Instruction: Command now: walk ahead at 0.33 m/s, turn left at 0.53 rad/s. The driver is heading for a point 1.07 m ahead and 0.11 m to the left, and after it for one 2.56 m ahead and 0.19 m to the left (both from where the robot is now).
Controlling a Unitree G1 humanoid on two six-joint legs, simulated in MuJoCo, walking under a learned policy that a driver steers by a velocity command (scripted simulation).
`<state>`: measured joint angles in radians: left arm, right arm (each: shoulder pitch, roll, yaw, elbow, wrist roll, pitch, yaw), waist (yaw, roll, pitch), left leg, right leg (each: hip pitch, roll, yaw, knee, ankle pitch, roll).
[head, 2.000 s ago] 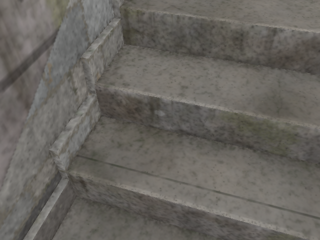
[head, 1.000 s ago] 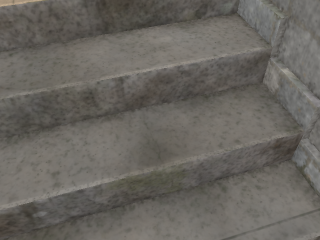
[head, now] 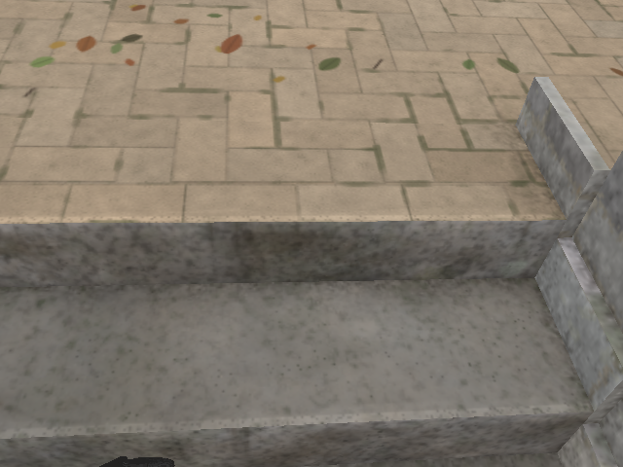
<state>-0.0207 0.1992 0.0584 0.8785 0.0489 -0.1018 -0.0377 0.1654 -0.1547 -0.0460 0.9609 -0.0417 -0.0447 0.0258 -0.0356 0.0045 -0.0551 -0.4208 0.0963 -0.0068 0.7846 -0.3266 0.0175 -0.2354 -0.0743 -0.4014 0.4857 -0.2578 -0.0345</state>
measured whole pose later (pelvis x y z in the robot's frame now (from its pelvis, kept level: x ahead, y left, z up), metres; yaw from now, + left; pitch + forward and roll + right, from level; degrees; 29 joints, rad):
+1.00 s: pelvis +0.46 +0.19 +0.21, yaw +17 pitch +9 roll +3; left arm 0.55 0.08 0.00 1.15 0.05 -0.14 -0.12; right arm -0.20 -0.07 0.10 0.72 -0.05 -0.02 0.08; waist 0.07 -0.06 -0.13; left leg -1.00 0.07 0.17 1.33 -0.50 0.08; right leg -0.17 -0.17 0.07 0.63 -0.11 -0.06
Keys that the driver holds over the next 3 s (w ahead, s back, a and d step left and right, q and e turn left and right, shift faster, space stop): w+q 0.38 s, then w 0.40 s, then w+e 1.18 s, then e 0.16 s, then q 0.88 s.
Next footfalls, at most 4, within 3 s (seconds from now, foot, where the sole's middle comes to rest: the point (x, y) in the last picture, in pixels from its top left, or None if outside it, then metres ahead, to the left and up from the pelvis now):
0.02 left None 0.04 0.11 -0.77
0.40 right None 0.33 -0.06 -0.60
0.94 left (96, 379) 0.56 0.34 -0.43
1.46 right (203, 176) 0.89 0.19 -0.26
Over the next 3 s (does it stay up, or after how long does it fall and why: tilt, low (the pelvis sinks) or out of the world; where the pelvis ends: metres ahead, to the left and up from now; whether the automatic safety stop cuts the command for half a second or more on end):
stays up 1.10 0.28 0.50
